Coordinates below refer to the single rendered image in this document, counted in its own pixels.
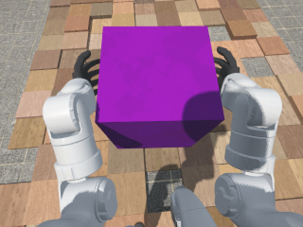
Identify right robot hand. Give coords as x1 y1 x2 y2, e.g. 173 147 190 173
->
213 46 240 92

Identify carton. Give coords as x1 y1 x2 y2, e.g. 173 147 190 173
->
95 26 224 149

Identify left robot hand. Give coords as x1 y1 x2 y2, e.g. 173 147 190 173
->
72 50 100 96

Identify robot left upper arm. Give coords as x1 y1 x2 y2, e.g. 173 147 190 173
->
36 176 118 227

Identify right robot thigh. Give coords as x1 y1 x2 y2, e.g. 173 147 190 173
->
170 188 218 227

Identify robot right upper arm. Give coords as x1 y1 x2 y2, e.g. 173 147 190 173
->
214 172 303 227

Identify robot right forearm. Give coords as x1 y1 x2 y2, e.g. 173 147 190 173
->
220 73 282 201

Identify robot left forearm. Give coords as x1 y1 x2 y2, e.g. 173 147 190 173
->
43 78 103 213

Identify robot right shin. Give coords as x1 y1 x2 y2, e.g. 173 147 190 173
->
174 184 185 227

